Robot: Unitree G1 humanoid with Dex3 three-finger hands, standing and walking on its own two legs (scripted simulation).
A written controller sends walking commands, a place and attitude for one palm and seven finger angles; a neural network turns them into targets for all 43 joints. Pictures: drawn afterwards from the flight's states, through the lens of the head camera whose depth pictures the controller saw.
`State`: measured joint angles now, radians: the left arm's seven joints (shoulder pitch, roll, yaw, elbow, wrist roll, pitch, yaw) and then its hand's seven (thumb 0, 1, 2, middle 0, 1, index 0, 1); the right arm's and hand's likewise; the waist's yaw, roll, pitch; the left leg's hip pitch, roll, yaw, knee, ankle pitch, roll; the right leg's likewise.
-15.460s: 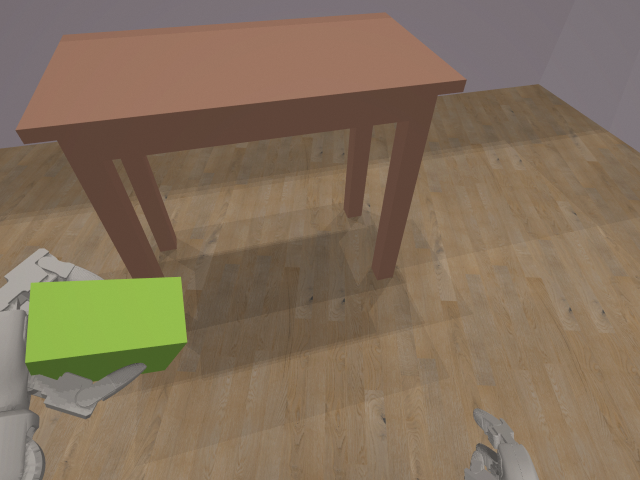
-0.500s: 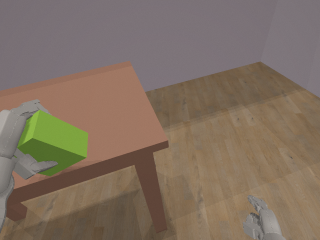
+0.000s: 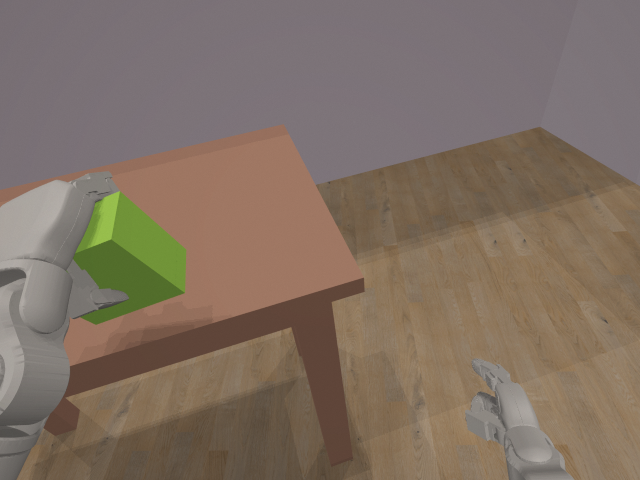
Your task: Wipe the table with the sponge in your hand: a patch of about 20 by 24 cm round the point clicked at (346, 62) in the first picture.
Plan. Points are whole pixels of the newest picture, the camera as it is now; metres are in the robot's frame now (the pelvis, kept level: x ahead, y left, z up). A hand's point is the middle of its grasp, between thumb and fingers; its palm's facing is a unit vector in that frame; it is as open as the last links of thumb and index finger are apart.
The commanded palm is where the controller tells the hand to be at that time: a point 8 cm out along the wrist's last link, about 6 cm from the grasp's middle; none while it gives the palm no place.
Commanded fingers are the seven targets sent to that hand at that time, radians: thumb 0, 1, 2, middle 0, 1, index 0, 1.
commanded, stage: turn the palm down, sponge in hand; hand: left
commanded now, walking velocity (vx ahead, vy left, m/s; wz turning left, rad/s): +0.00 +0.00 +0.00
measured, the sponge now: (119, 271) +0.25 +0.27 +0.18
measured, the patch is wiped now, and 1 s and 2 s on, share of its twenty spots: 0.00 0.00 0.00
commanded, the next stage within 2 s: move the sponge above the wiping area in 0.74 s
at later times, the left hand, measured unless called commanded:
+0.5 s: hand (94, 237) +0.25 +0.27 +0.24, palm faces +0.33 -0.06 -0.94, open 10.3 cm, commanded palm +0.19 +0.28 +0.30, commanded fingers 0.00 0.10 1.30 -1.20 -1.60 -1.20 -1.60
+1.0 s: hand (97, 237) +0.25 +0.27 +0.24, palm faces +0.33 -0.03 -0.95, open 10.3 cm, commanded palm +0.20 +0.27 +0.30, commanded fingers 0.00 0.10 1.30 -1.20 -1.60 -1.20 -1.60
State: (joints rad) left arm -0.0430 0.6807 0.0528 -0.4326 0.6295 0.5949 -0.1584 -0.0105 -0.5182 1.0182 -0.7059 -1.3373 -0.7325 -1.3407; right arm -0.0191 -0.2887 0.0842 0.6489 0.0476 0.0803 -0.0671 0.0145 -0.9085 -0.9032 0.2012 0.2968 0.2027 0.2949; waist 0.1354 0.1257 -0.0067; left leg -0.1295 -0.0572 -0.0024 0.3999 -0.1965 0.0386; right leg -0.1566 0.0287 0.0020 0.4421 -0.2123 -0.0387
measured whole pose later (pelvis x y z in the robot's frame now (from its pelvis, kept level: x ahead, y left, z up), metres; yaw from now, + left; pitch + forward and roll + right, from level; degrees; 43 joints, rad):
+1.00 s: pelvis +0.00 -0.02 +0.00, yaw -1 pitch -5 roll +1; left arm -0.08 0.67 0.02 -0.36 0.76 0.60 -0.11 -0.01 -0.52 1.02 -0.71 -1.34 -0.73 -1.34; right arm -0.04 -0.28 0.08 0.66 0.05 0.13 -0.05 0.01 -0.91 -0.90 0.20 0.30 0.20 0.29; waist 0.14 0.13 -0.01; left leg -0.11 -0.04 0.01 0.39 -0.20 0.02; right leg -0.15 0.05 0.01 0.45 -0.21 -0.06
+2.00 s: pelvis +0.01 +0.00 +0.00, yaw +0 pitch -3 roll +1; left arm -0.26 0.65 -0.05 -0.01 0.86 0.50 -0.19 -0.01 -0.52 1.02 -0.71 -1.34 -0.73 -1.34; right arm 0.02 -0.29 0.08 0.69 0.05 0.09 -0.05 0.01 -0.91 -0.90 0.20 0.30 0.20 0.29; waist 0.11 0.12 -0.01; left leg -0.14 -0.06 -0.01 0.38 -0.20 0.04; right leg -0.17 0.03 0.00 0.43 -0.22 -0.04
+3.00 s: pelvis +0.02 +0.00 +0.00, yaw +1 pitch -2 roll +0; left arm -0.27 0.67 -0.03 0.07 0.87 0.44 -0.19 -0.01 -0.52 1.02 -0.70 -1.34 -0.73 -1.34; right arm 0.05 -0.31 0.06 0.69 0.05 0.10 -0.06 0.01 -0.91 -0.90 0.20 0.30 0.20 0.29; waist 0.11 0.12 -0.01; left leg -0.13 -0.06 -0.03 0.37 -0.20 0.04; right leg -0.15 0.03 -0.02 0.40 -0.22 -0.04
